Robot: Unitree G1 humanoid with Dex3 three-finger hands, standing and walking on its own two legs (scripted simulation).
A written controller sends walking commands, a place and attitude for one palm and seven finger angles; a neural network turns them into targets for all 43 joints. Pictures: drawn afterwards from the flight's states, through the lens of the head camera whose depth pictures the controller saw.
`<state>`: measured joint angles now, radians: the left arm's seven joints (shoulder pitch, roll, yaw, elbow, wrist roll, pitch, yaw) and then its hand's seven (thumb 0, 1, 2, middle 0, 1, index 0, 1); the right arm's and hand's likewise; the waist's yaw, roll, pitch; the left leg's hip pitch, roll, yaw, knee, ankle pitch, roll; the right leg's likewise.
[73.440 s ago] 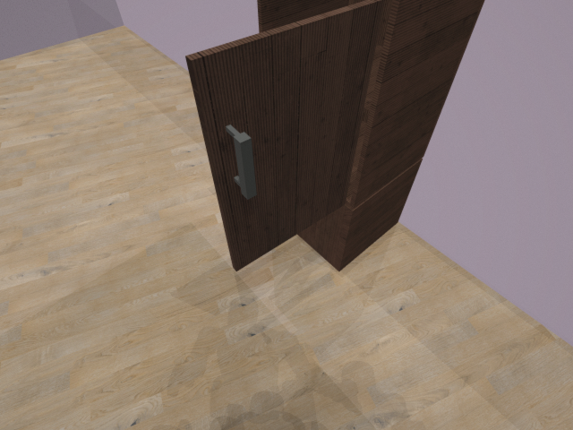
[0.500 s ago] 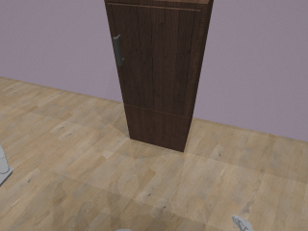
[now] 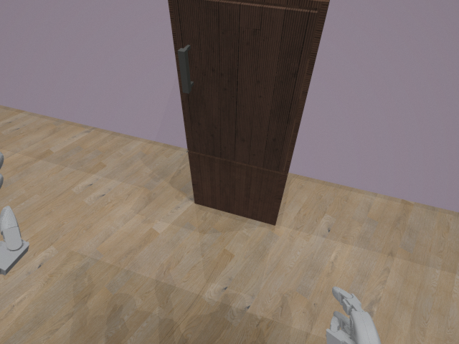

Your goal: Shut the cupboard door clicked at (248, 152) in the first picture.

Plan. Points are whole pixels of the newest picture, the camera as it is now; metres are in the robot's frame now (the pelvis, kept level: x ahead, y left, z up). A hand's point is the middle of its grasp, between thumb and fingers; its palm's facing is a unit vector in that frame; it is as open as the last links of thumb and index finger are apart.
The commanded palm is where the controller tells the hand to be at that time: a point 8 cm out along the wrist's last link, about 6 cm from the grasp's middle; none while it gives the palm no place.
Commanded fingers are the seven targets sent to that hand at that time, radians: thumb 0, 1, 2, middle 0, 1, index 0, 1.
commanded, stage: stop stepping back and stand still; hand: left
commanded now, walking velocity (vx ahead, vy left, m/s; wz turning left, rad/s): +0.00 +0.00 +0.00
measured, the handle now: (187, 69) +0.90 +0.20 +0.05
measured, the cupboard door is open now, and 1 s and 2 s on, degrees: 0 0 0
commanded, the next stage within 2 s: let the arm hang, fingers relaxed in 0.48 s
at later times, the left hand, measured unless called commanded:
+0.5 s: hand (7, 251) +0.19 +0.30 +0.15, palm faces +0.42 -0.79 -0.45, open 7.4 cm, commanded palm +0.14 +0.33 +0.18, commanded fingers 0.00 0.90 0.90 -0.20 -0.30 -0.20 -0.30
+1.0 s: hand out of the picture -0.01 +0.19 -0.18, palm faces +0.04 -0.99 -0.16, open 7.0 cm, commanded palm none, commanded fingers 0.00 0.90 0.90 -0.20 -0.30 -0.20 -0.30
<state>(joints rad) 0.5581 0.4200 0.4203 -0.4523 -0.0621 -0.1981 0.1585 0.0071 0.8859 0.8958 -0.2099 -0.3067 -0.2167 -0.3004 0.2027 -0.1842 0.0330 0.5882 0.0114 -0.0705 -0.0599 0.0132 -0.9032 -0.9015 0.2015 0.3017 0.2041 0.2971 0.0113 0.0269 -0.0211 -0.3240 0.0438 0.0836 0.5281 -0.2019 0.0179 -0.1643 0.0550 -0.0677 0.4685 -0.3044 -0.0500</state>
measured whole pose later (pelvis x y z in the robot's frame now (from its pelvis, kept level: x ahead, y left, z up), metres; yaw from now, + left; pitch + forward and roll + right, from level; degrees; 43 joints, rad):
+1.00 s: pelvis -0.02 +0.01 +0.00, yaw +2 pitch -1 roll -1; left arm 0.32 0.22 0.00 0.94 0.01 0.03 0.01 -0.01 0.98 0.89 -0.21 -0.31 -0.21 -0.30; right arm 0.30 -0.21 0.02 0.98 -0.03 0.04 0.00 0.01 -0.91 -0.90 0.20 0.30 0.20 0.30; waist -0.01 -0.05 0.06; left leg -0.33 0.00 0.06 0.50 -0.16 0.04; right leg -0.17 0.02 -0.10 0.47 -0.29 -0.04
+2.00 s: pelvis +0.01 +0.01 +0.01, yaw +1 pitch -2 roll +0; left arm 0.28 0.18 0.00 1.16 0.01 -0.01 0.02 0.00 0.91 0.90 -0.20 -0.30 -0.20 -0.30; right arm 0.26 -0.18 0.00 1.13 -0.02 0.01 -0.03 0.01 -0.91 -0.90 0.20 0.30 0.20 0.30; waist 0.00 0.01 0.05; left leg -0.20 0.00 0.08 0.37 -0.14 0.03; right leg -0.06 0.02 -0.07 0.36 -0.27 -0.04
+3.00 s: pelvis +0.04 -0.02 +0.01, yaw +1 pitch -2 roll +1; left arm 0.27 0.18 0.01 1.15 0.01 -0.01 0.03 0.00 0.90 0.90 -0.20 -0.30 -0.21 -0.30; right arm 0.23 -0.20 0.01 1.14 -0.01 0.01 -0.04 0.01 -0.91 -0.90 0.20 0.30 0.20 0.30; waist 0.00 0.00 0.04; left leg -0.16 0.03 0.07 0.39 -0.19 -0.01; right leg 0.01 0.05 -0.07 0.32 -0.29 -0.07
